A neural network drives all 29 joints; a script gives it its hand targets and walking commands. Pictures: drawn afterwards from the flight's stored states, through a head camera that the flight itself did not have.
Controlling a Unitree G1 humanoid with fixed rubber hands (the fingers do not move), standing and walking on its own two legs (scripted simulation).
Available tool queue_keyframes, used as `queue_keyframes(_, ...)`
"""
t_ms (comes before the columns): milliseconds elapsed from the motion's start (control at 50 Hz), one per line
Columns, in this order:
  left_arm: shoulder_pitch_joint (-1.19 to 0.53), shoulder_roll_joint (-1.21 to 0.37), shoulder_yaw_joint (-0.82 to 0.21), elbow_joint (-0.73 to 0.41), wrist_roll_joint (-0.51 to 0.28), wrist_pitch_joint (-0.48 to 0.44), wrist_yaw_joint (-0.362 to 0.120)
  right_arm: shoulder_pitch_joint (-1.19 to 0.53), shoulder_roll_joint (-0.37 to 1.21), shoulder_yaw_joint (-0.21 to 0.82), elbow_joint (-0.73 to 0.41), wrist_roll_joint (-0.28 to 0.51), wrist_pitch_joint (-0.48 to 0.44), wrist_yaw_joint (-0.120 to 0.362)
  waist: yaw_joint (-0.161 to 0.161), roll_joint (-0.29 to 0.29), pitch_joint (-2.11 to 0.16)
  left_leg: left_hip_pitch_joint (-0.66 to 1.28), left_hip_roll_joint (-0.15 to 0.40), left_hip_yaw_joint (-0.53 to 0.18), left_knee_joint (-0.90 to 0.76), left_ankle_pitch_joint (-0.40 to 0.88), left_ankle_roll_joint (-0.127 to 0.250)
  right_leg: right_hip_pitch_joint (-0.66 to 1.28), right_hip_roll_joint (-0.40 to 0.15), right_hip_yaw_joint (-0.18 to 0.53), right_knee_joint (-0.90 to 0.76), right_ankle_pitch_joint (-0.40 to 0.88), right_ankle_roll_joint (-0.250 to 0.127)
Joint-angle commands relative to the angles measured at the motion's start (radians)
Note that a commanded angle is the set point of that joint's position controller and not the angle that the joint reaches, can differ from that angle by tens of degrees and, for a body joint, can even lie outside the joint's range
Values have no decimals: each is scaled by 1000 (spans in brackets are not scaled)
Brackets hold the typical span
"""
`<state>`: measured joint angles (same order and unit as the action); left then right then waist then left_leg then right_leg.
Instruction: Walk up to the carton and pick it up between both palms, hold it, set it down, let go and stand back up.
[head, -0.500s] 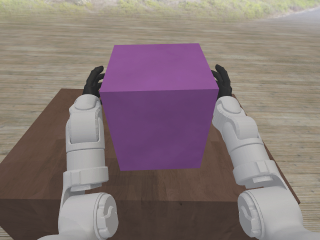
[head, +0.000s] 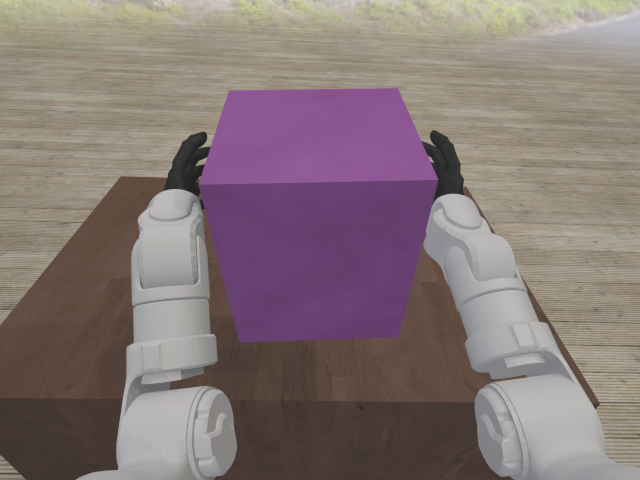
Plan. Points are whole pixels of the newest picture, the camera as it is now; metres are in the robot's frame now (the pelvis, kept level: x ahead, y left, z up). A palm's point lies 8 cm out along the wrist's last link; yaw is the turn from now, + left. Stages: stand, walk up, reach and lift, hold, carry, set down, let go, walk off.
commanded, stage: hold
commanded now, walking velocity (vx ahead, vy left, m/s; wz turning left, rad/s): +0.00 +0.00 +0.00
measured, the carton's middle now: (316, 218) +0.39 +0.00 +0.19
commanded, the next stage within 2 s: set down in 0.12 s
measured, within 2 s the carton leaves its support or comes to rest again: neither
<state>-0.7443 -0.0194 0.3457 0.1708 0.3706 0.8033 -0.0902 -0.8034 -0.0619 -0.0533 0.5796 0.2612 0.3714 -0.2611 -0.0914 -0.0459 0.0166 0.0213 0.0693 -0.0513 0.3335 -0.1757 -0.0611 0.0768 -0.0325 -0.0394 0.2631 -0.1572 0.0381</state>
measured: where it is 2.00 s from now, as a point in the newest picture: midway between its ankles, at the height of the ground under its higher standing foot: outside the picture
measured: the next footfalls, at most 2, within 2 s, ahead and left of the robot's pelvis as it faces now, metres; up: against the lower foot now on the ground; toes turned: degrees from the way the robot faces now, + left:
none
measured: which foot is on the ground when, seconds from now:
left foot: down 0.00-1.00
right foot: down 0.00-1.00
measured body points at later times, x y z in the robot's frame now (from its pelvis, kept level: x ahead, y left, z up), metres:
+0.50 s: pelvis +0.00 +0.01 +0.00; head -0.06 +0.04 +0.45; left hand +0.39 +0.15 +0.25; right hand +0.37 -0.16 +0.23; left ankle +0.02 +0.16 -0.75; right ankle +0.01 -0.14 -0.75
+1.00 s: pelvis +0.02 +0.02 +0.00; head +0.00 +0.05 +0.45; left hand +0.42 +0.12 +0.19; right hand +0.37 -0.18 +0.16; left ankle +0.02 +0.16 -0.75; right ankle +0.01 -0.14 -0.75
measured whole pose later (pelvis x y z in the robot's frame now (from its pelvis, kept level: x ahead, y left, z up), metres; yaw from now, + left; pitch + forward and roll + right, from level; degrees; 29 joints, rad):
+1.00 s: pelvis +0.02 +0.02 +0.00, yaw -1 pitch -10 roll -1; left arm -0.65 -0.06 0.27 0.23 0.36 0.46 -0.08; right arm -0.55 0.02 -0.13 0.52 0.12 -0.02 -0.23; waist -0.10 -0.09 0.12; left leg 0.03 0.06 -0.02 0.34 -0.20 -0.04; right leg 0.10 -0.05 -0.01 0.22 -0.15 0.06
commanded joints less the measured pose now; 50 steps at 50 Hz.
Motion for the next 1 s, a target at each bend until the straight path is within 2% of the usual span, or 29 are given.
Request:
queue_keyframes(0,-648,-544,-444,-74,-151,-78,-111,-809,581,376,-287,92,-30,117,-7,67,-336,44,-134,111,-23,262,13,83,116,-55,-15,140,16)
queue_keyframes(100,-647,-539,-442,-74,-150,-78,-112,-806,582,380,-290,95,-30,115,-7,63,-332,44,-134,110,-23,264,13,84,116,-55,-16,143,17)
queue_keyframes(120,-624,-544,-480,-96,-178,-73,-115,-737,599,407,-371,101,-30,116,-10,32,-345,56,-146,106,-21,296,41,66,109,-51,-31,186,19)
queue_keyframes(160,-617,-532,-460,-82,-175,-65,-122,-729,588,392,-366,89,-18,114,-25,37,-337,64,-148,108,-14,291,42,41,104,-49,-31,202,20)
queue_keyframes(200,-631,-533,-446,-85,-166,-72,-129,-739,580,378,-376,73,-32,115,-22,54,-318,56,-143,113,-26,250,43,41,105,-50,-32,166,19)
queue_keyframes(340,-611,-540,-404,-34,-112,-135,-140,-753,541,323,-354,-23,-158,144,-3,61,-307,73,-129,127,-43,204,40,59,100,-71,-37,97,8)
queue_keyframes(480,-524,-520,-330,65,-37,-235,-170,-695,500,236,-275,-155,-342,170,13,26,-230,53,-122,171,-81,109,52,78,82,-98,-46,49,7)
queue_keyframes(560,-462,-522,-328,108,-25,-279,-174,-644,483,226,-248,-201,-416,175,19,11,-199,61,-113,181,-86,125,52,81,80,-107,-50,51,10)
queue_keyframes(620,-456,-541,-376,90,-44,-306,-163,-629,485,237,-272,-209,-459,172,2,25,-241,101,-109,178,-59,217,38,81,85,-114,-46,103,9)
queue_keyframes(680,-456,-562,-441,58,-79,-335,-144,-624,488,273,-316,-194,-493,162,-7,52,-312,147,-106,166,-10,365,18,87,91,-112,-34,196,11)
queue_keyframes(760,-450,-578,-522,11,-115,-369,-117,-596,488,313,-352,-170,-507,151,-26,86,-389,191,-104,148,38,493,-6,93,92,-106,-21,296,10)
queue_keyframes(860,-418,-570,-531,5,-117,-376,-110,-559,496,359,-369,-147,-492,145,-14,78,-384,158,-111,147,41,499,-1,134,84,-87,-6,377,16)
queue_keyframes(980,-380,-547,-472,43,-94,-364,-124,-536,506,375,-363,-145,-471,143,6,37,-334,101,-118,156,11,411,19,155,78,-80,0,397,27)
